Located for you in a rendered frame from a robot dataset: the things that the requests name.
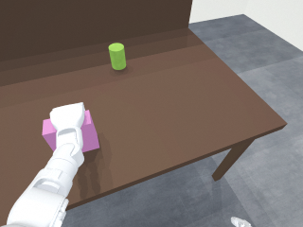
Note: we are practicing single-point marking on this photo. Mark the sponge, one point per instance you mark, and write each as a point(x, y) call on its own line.
point(88, 131)

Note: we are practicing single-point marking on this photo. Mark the left robot upper arm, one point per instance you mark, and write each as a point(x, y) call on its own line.
point(40, 208)

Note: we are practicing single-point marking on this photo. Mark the left robot forearm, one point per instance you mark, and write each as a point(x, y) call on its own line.
point(58, 174)

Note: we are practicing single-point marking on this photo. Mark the right robot hand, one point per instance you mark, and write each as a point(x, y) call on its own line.
point(240, 222)

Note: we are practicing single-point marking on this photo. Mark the left robot hand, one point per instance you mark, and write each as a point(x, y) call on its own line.
point(68, 115)

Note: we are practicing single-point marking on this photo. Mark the table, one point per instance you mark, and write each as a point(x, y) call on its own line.
point(175, 103)

